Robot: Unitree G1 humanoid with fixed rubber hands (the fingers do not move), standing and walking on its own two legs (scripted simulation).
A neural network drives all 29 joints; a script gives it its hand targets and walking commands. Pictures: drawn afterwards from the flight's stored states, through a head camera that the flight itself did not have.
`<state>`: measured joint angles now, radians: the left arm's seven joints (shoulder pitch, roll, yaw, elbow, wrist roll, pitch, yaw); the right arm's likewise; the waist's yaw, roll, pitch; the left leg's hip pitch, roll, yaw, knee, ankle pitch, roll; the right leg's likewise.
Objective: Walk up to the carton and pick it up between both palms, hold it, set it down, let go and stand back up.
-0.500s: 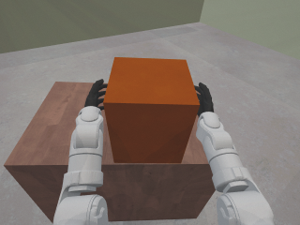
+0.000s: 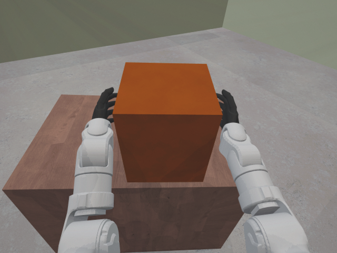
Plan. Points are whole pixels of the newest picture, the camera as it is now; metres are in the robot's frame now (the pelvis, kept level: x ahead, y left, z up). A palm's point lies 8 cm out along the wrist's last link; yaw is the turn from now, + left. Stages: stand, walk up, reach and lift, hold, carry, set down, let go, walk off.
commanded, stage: reach and lift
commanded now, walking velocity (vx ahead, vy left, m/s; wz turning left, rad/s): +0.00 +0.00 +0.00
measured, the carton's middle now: (165, 124) +0.41 -0.01 +0.12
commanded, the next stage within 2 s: hold in 0.24 s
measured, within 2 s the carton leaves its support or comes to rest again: neither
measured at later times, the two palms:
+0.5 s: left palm (99, 116) +0.36 +0.15 +0.19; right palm (230, 116) +0.36 -0.15 +0.19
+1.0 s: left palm (96, 112) +0.35 +0.15 +0.21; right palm (230, 111) +0.35 -0.15 +0.21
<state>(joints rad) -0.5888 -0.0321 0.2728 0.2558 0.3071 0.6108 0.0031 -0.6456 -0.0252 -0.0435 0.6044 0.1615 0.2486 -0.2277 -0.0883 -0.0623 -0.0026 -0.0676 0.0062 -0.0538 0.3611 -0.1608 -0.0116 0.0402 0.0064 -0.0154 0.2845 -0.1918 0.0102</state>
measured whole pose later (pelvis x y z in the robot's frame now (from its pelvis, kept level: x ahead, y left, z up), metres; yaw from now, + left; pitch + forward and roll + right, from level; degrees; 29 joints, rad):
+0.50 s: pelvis +0.00 +0.00 +0.00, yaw +0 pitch -8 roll -1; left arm -0.59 -0.03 0.27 0.18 0.30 0.68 0.00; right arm -0.67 -0.05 -0.01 0.56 0.22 0.31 -0.24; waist -0.09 -0.05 -0.01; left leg -0.05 0.01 -0.05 0.36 -0.17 -0.01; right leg 0.06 0.01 -0.02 0.28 -0.19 0.01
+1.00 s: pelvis -0.01 +0.00 +0.00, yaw +0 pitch -8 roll -1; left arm -0.66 -0.02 0.31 0.21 0.33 0.73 -0.02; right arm -0.74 -0.03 -0.05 0.59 0.19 0.37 -0.24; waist -0.08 -0.05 -0.02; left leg -0.06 0.01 -0.05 0.34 -0.14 -0.02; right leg 0.04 0.01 -0.02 0.29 -0.19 0.00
